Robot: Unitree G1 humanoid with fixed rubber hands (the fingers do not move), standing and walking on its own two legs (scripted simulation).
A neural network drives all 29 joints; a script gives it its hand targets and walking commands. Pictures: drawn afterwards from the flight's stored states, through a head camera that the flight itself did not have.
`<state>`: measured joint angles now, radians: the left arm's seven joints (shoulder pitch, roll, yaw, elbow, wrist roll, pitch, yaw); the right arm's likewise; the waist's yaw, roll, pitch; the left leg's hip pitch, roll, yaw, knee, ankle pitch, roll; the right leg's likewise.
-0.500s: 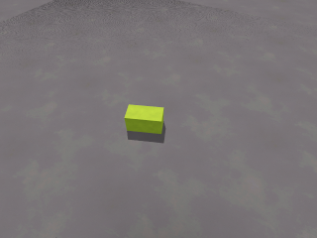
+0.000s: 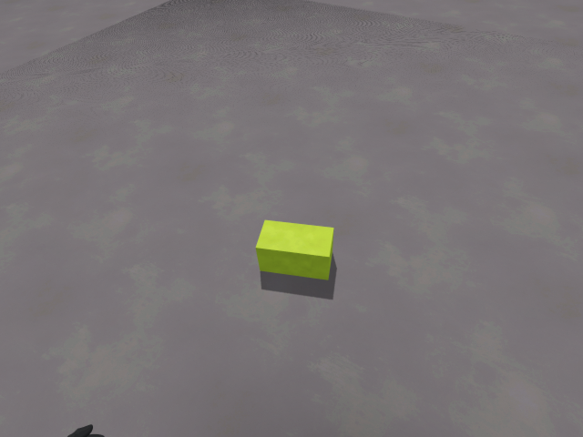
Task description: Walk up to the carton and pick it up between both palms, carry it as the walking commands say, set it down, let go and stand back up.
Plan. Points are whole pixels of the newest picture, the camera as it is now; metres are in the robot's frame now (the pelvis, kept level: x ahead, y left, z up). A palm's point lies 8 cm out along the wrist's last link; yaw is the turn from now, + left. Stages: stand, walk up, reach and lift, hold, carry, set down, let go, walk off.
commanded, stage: walk up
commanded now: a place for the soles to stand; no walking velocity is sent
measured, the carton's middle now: (296, 249) +0.95 +0.03 -0.68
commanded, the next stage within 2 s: none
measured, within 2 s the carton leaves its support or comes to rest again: neither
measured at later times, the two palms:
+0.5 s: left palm (83, 371) +0.26 +0.36 -0.10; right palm (482, 341) +0.28 -0.28 -0.07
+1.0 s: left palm (105, 291) +0.41 +0.38 -0.10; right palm (445, 264) +0.44 -0.27 -0.09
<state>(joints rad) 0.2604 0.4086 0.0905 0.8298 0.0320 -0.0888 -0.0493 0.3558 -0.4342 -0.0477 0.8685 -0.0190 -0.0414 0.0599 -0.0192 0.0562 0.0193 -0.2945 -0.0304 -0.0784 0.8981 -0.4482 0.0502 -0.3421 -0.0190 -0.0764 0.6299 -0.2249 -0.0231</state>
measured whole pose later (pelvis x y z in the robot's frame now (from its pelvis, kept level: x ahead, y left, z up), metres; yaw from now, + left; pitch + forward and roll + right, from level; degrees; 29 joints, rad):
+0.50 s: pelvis +0.19 +0.04 +0.00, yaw +1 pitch -2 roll +1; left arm 0.31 0.42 0.06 0.78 0.01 -0.05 -0.06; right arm 0.30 -0.42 -0.05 0.76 -0.01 -0.10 0.04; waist -0.01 -0.05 0.06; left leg -0.27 0.02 0.07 0.62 -0.32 0.01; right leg -0.47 -0.08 -0.01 0.91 -0.39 -0.02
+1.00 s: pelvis +0.37 +0.05 -0.01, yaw +0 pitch -2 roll +1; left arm 0.36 0.44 0.07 0.78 0.01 -0.02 -0.04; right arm 0.35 -0.45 -0.05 0.77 -0.03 -0.11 0.03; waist 0.02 -0.03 0.04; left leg -0.39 0.03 0.08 0.74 -0.35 0.02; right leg -0.44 -0.04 0.03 1.04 -0.48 -0.04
